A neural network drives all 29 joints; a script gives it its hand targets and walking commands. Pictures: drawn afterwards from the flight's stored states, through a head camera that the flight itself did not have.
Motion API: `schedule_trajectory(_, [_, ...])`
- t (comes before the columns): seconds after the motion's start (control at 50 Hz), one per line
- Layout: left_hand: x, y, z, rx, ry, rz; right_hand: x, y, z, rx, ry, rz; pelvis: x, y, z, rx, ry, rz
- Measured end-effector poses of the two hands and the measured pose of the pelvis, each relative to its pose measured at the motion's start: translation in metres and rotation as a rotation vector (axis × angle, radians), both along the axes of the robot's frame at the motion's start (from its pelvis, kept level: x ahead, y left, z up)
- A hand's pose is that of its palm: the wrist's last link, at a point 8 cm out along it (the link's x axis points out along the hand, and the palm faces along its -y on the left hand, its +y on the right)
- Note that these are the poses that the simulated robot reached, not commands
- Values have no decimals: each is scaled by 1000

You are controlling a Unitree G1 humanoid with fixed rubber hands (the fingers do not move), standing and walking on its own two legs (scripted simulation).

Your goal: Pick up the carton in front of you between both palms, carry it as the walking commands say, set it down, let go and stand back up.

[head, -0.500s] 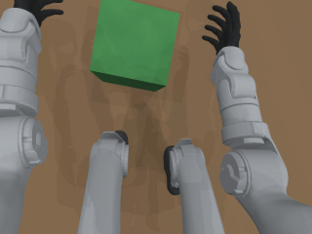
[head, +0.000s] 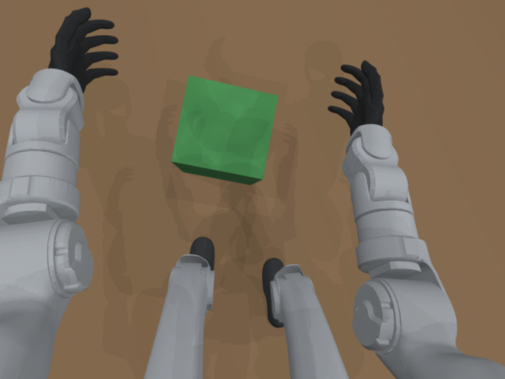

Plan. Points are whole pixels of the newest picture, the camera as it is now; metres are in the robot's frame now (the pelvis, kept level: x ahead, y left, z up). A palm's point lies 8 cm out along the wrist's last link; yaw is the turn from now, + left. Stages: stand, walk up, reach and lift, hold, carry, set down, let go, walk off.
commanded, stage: let go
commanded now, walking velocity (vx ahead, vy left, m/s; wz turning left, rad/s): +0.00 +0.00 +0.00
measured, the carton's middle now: (224, 138) +0.52 +0.05 -0.51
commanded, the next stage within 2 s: stand in 1.28 s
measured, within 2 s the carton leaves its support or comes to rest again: neither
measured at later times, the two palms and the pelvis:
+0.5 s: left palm (15, 190) +0.35 +0.25 +0.00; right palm (469, 217) +0.36 -0.20 +0.01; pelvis +0.07 -0.01 +0.10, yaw +3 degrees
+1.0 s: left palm out of the picture +0.24 +0.21 +0.07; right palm out of the picture +0.27 -0.26 +0.07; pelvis +0.10 -0.04 +0.14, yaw +3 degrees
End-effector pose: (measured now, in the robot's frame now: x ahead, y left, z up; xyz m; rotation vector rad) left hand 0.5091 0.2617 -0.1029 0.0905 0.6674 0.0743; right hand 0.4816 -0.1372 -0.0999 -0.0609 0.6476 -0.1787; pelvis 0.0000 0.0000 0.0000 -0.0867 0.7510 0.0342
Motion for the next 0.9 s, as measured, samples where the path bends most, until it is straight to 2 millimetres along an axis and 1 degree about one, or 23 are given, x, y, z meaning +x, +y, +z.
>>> schedule_trajectory(0.08, [-15,3,12,39,21,11,-10,0,13,-25,19,45,7,1,18,7,-17,5])
schedule_trajectory(0.16, [-46,7,24,76,48,33,-33,-5,24,-60,62,116,16,2,37,18,-52,12])
schedule_trajectory(0.24, [-83,8,39,85,76,52,-59,-19,42,-81,107,166,28,1,56,32,-108,18])
schedule_trajectory(0.28, [-99,7,49,82,82,56,-70,-27,54,-87,120,181,34,-1,65,39,-139,21])
schedule_trajectory(0.38, [-125,2,76,75,82,51,-92,-46,84,-85,130,197,49,-4,84,52,-215,23])
schedule_trajectory(0.48, [-149,-9,101,72,86,41,-118,-63,109,-73,137,193,64,-8,100,67,-298,19])
schedule_trajectory(0.64, [-197,-28,134,72,106,34,-171,-91,142,-64,151,169,85,-17,123,92,-457,10])
schedule_trajectory(0.72, [-221,-36,150,70,112,34,-192,-104,159,-65,150,162,93,-22,133,103,-543,8])
schedule_trajectory(0.8, [-242,-43,163,70,115,35,-206,-115,170,-67,146,166,98,-27,139,112,-623,6])
schedule_trajectory(0.9, [-262,-50,173,70,126,35,-212,-121,174,-65,145,182,99,-32,142,123,-712,9])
